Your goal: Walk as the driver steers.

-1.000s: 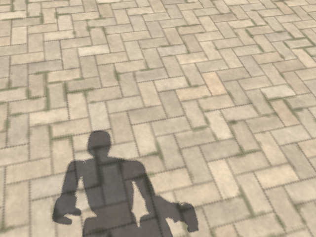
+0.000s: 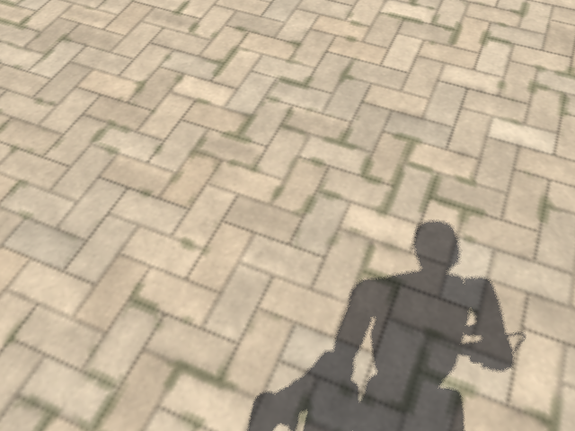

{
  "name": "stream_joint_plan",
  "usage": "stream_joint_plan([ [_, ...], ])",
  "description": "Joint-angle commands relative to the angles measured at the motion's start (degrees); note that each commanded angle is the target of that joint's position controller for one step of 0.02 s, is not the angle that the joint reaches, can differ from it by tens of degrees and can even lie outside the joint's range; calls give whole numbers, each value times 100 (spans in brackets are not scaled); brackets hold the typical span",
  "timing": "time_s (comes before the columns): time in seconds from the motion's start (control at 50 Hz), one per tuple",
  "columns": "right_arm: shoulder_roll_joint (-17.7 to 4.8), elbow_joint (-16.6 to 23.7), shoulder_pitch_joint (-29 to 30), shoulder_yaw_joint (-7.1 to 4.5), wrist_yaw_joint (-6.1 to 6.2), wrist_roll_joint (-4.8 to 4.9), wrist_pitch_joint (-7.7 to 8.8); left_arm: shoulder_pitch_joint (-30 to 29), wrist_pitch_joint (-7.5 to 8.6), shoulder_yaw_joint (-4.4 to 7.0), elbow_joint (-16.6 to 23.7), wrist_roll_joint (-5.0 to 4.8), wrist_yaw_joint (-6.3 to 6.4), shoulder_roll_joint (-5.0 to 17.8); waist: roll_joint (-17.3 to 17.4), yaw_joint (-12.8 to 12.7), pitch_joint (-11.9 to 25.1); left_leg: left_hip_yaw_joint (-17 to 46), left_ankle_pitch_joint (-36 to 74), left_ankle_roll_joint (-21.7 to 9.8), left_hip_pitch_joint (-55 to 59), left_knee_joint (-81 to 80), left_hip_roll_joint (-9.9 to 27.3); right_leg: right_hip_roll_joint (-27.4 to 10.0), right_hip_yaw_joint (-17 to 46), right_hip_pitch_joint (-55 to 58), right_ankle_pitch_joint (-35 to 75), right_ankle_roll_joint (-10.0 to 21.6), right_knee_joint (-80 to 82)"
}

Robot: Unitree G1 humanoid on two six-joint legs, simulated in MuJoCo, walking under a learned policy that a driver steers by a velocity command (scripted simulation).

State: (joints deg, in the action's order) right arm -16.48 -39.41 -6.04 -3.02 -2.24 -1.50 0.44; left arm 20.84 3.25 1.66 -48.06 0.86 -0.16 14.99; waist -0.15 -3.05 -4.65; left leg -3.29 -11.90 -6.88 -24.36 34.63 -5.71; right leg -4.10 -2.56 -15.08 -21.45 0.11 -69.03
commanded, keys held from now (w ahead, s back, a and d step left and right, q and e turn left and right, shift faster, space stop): w+q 1.00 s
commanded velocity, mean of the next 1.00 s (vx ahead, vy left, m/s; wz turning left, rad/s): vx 0.49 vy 0.00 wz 0.60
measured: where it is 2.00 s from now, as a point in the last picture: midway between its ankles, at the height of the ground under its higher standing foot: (162, 205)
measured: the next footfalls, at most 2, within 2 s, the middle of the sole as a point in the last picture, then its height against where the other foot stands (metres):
right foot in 0.44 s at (345, 414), level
left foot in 0.96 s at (212, 343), level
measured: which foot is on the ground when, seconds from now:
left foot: down 0.00-0.44, up 0.46-0.94, down 0.96-1.00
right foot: up 0.00-0.42, down 0.44-0.98, up 1.00-1.00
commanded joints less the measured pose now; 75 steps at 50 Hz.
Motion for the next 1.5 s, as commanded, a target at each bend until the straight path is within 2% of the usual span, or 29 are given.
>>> stream_joint_plan([
  [0.02,-824,-118,-1092,-273,172,89,68,-409,165,130,772,83,-27,715,38,387,629,2416,1636,-948,2267,-1818,1696,-324,482,-2192,321,44,-178],
  [0.06,-691,-69,-886,-209,166,110,154,-89,-40,121,668,223,-69,665,138,126,617,2041,2042,-928,1709,-1975,1389,-328,421,-1747,262,-76,160],
  [0.12,-797,-192,-1107,-237,146,135,260,-413,-185,109,796,238,-108,546,184,141,441,1949,1787,-936,1363,-2252,1191,-285,271,-1955,685,-249,730],
  [0.32,-896,-551,-2216,-269,265,92,267,-2554,-68,4,1518,119,-181,486,357,855,161,2396,2685,-595,2369,-1819,1172,223,262,-2368,2059,-184,3113],
  [0.36,-983,-531,-2085,-288,318,77,262,-2394,-32,22,1521,99,-158,584,416,699,199,2559,2899,-439,2388,-1620,1254,336,362,-1758,1880,-59,3538],
  [0.4,-1100,-469,-1742,-305,306,58,282,-1468,11,122,1238,78,-62,822,442,247,545,2499,3913,-175,2050,-854,1091,628,285,-239,1352,134,3829],
  [0.42,-1101,-483,-1646,-296,251,99,316,-669,75,196,1036,94,16,986,196,-185,977,2241,3935,-30,1743,204,766,513,323,908,1474,285,4170],
  [0.44,-726,-355,-1709,-191,194,149,371,220,125,288,986,211,134,1345,-271,-491,1776,1921,2403,80,1026,1732,436,-641,1452,2261,296,539,4338],
  [0.46,-177,-207,-2358,-86,214,292,344,206,79,377,1041,312,164,1782,-1555,-68,2355,1232,-1993,258,-646,3307,-455,-2232,4064,3413,-32,1138,4874],
  [0.48,-726,-330,-2316,-141,261,68,271,-65,9,367,1043,171,128,1444,-1038,57,2056,1176,-1739,219,-1151,3887,17,-2159,4719,2849,-538,1278,5097],
  [0.52,-706,-370,-1660,-152,181,4,200,-665,14,173,1045,115,80,620,-150,186,782,991,-833,276,-1059,3653,462,-1580,2898,1440,66,1040,5352],
  [0.56,-565,-374,-1566,-142,66,-60,80,-637,77,139,893,100,85,530,-531,313,479,867,-682,356,-820,3363,675,-1161,1809,849,1050,833,5583],
  [0.66,-341,-116,-928,-76,-98,-84,-65,-328,293,201,595,-1,-11,599,-534,349,334,733,-99,428,-1329,3050,831,-1143,697,866,2418,916,5906],
  [0.76,-139,211,76,44,-208,-45,-10,-135,266,220,378,12,-11,608,-488,194,122,333,978,479,-1345,1533,881,-888,-307,943,2807,777,5975],
  [0.84,-123,438,728,93,-283,-76,4,183,212,274,193,10,49,812,-473,33,-31,-105,854,276,-1002,484,833,-1060,-648,1329,3105,669,5882],
  [0.9,-231,468,679,45,-226,-136,-4,347,85,304,53,26,109,1000,-531,126,123,-399,43,-18,-546,104,477,-1170,-944,1880,4998,572,5086],
  [0.94,-415,209,-256,-71,-139,-165,52,364,-26,324,24,26,139,1163,-521,546,738,-472,-371,-304,610,-223,19,-1156,-1124,1878,6091,523,3466],
  [0.96,-626,-124,-1259,-195,-54,-209,93,298,-56,306,103,30,137,1149,-218,997,1303,-176,-272,-508,1988,-575,31,-1034,-1231,1140,5282,370,2048],
  [0.98,-1333,-135,-1722,-401,44,-231,71,538,-27,163,502,-55,43,604,990,957,2118,2365,-1183,-1190,4108,-691,1758,-513,-1219,-1162,1957,35,-61],
  [1.0,-1526,11,-1697,-454,101,11,9,20,13,209,788,39,-7,743,1095,956,2476,4761,-790,-1598,4505,-1646,2588,418,-291,-2471,-1020,-162,-1239],
  [1.02,-1423,-105,-1679,-433,160,56,-25,-690,41,240,956,56,-27,900,406,1074,1666,3845,-51,-1429,4114,-1743,2339,103,304,-3063,-480,-95,-1237],
  [1.04,-1098,-201,-1412,-351,207,79,-3,-603,101,163,909,-20,-40,718,227,774,1036,3036,744,-1257,3288,-1764,2225,-150,280,-2871,48,-40,-725],
  [1.08,-645,-224,-966,-198,229,104,107,-244,4,149,712,94,-37,637,80,241,551,2110,1890,-846,2039,-1922,1674,-392,307,-1997,225,-61,137],
  [1.12,-492,-247,-878,-128,194,116,243,30,-175,132,563,190,-90,559,217,75,650,1746,2238,-832,1619,-2119,1422,-377,224,-1527,326,-129,366],
  [1.16,-564,-416,-1109,-140,172,126,325,-163,-232,131,580,168,-143,478,218,109,533,1554,2175,-798,1520,-2356,1320,-368,151,-1654,718,-171,752],
  [1.32,-531,-864,-1793,-69,195,52,443,-1516,-195,106,839,35,-205,384,263,602,39,829,2391,-344,2500,-2730,1439,-171,177,-2555,2142,57,2325],
  [1.4,-480,-1091,-1988,-11,300,-9,459,-1998,-146,67,1012,55,-262,330,229,716,-194,447,2988,-236,3025,-2664,1633,147,15,-2532,2055,308,3058],
  [1.46,-605,-1171,-1817,5,386,-41,470,-1678,-130,83,951,79,-234,357,395,472,71,103,5310,-28,3256,-1873,1688,577,-400,-1645,1440,618,3434],
  [1.5,-801,-1188,-1726,-37,432,-89,418,-599,-91,185,637,92,-178,568,532,-5,698,-58,6549,70,3312,-253,1680,938,-502,-548,985,868,3647],
])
